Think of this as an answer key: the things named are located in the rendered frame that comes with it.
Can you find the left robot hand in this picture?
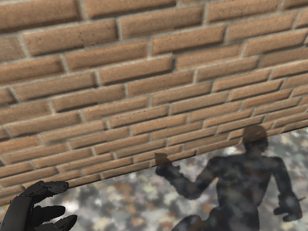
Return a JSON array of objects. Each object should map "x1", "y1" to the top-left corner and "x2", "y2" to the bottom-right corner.
[{"x1": 0, "y1": 180, "x2": 78, "y2": 231}]

